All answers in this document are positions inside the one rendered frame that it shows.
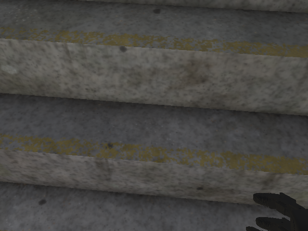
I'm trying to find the robot right hand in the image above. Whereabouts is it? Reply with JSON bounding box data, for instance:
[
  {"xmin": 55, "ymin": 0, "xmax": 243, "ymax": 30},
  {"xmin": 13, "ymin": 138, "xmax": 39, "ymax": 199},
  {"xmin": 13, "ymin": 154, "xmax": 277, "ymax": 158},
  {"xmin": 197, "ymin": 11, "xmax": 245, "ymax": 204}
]
[{"xmin": 245, "ymin": 192, "xmax": 308, "ymax": 231}]

